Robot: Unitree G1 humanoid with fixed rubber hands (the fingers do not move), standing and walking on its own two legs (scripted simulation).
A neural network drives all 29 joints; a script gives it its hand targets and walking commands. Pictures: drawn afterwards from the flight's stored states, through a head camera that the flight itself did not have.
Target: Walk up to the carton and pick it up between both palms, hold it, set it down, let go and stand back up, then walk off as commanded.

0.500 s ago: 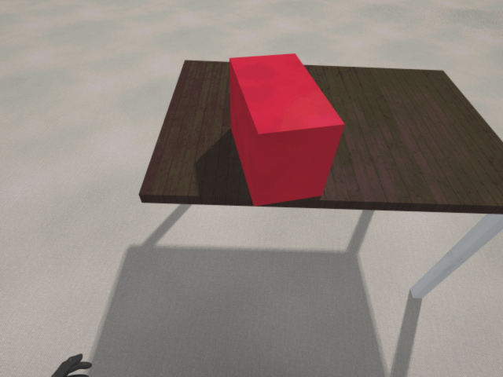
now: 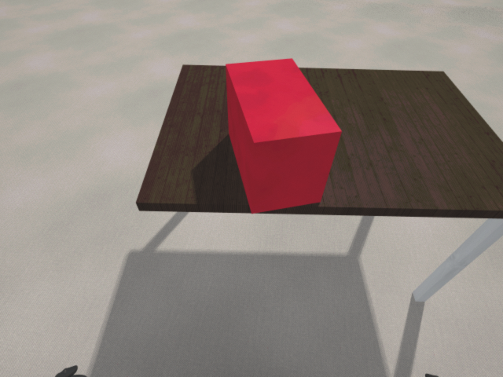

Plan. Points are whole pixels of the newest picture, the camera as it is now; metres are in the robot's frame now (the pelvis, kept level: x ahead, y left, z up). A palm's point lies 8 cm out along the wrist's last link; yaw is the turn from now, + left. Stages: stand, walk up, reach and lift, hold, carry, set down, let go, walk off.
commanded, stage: walk up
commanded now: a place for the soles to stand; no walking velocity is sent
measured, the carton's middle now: (272, 132) +0.68 -0.05 +0.00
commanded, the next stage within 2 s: none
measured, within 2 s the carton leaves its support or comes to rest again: neither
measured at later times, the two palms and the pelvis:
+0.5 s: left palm out of the picture +0.15 +0.31 -0.08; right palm (450, 336) +0.22 -0.35 -0.09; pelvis +0.12 -0.03 +0.00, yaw +0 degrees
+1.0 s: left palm (100, 295) +0.29 +0.28 -0.07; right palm (424, 290) +0.32 -0.35 -0.12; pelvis +0.24 -0.05 +0.00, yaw -1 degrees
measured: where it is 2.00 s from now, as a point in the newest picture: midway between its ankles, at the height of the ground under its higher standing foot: outside the picture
